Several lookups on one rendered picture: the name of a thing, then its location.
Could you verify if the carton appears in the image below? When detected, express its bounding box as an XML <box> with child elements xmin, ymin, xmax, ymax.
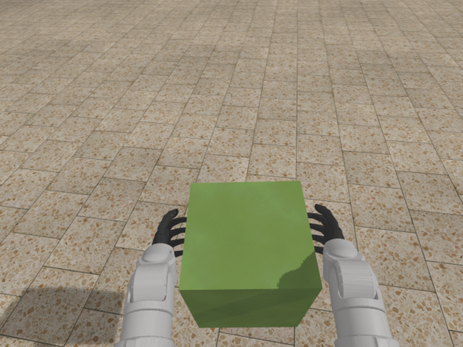
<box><xmin>179</xmin><ymin>181</ymin><xmax>323</xmax><ymax>328</ymax></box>

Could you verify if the left robot hand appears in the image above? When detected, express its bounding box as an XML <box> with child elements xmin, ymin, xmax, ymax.
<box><xmin>152</xmin><ymin>209</ymin><xmax>187</xmax><ymax>257</ymax></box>

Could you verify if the right robot hand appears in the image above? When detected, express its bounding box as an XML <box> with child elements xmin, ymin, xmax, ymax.
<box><xmin>307</xmin><ymin>204</ymin><xmax>345</xmax><ymax>254</ymax></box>

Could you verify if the right robot forearm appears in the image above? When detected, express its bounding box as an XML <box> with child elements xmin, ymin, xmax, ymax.
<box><xmin>323</xmin><ymin>239</ymin><xmax>400</xmax><ymax>347</ymax></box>

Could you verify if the left robot forearm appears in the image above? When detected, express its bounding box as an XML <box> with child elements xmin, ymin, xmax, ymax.
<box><xmin>114</xmin><ymin>243</ymin><xmax>177</xmax><ymax>347</ymax></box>

